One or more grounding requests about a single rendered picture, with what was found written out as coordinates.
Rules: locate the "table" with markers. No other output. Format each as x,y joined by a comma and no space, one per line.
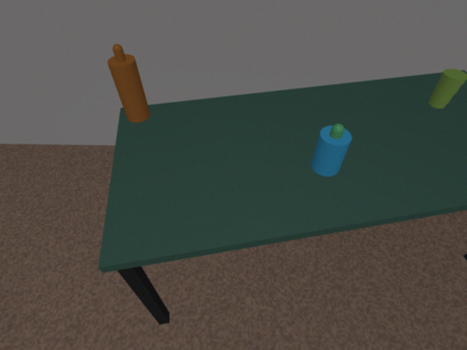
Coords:
219,174

